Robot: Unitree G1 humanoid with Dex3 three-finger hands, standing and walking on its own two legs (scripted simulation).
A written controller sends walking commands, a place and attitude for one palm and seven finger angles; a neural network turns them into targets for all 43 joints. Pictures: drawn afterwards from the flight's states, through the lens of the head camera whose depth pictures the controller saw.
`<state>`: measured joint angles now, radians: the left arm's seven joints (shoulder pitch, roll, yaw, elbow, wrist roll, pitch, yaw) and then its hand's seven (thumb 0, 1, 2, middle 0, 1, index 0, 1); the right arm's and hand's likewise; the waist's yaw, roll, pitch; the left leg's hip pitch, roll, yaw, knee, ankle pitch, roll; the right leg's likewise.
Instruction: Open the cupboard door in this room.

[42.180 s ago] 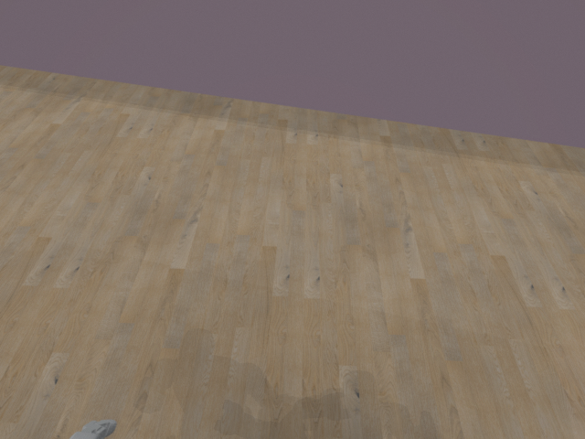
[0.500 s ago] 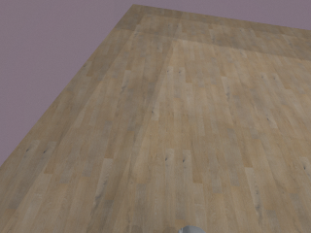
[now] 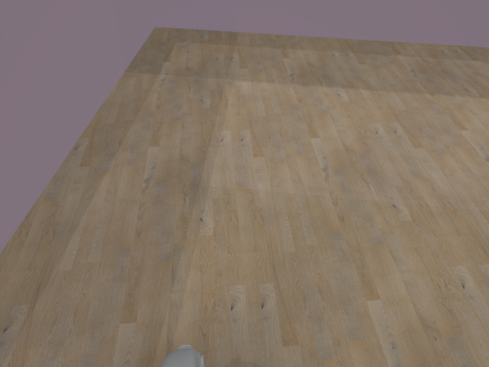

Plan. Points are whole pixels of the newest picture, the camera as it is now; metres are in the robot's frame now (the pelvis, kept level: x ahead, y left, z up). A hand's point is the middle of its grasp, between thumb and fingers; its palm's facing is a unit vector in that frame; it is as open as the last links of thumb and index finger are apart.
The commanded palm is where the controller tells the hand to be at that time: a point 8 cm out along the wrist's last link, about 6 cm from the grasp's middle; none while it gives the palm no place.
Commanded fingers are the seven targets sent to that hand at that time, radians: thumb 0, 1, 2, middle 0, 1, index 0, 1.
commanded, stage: walk to a spot facing it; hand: left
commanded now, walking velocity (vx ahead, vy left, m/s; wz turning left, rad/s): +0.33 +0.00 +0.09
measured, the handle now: out of the picture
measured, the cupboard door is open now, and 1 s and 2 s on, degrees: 46 46 46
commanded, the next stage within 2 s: turn to face it in 0.08 s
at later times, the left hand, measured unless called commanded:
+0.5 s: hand (148, 298) +0.28 +0.21 -0.17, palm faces +0.14 -0.96 -0.26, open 7.3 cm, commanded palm none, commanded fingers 0.00 0.90 0.90 -0.20 -0.30 -0.20 -0.30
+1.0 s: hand (129, 304) +0.27 +0.25 -0.18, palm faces +0.44 -0.85 -0.27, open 7.3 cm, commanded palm none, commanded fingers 0.00 0.90 0.90 -0.20 -0.30 -0.20 -0.30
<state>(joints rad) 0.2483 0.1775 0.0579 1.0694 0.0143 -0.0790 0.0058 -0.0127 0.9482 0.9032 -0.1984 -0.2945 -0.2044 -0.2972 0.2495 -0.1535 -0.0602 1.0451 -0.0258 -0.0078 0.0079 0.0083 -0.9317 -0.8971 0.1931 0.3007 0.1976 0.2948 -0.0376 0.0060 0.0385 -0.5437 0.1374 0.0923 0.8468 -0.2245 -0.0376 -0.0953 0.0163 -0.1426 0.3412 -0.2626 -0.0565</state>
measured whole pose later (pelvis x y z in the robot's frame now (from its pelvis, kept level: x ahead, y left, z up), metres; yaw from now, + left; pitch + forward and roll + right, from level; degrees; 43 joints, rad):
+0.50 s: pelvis +0.21 +0.01 -0.02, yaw +7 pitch +1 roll +1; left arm 0.15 0.19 0.06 0.98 0.02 -0.03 0.01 0.00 0.93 0.90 -0.20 -0.29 -0.20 -0.30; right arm 0.29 -0.16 -0.05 1.06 -0.02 0.03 0.00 0.00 -0.93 -0.90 0.20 0.30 0.20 0.30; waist -0.02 0.01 0.05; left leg -0.32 0.00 0.04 0.63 -0.34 -0.01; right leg -0.36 -0.08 -0.09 0.60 -0.26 0.03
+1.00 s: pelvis +0.29 +0.02 -0.02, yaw +25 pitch +2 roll +0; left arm 0.15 0.26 0.08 0.93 0.01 0.05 0.02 0.00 0.91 0.90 -0.20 -0.29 -0.20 -0.30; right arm 0.12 -0.24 -0.06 0.89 -0.02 0.02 0.00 0.00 -0.91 -0.90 0.19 0.30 0.20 0.30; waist 0.00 -0.03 0.10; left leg -0.35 0.02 0.05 0.58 -0.27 0.01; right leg -0.49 -0.10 -0.04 1.07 -0.47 0.09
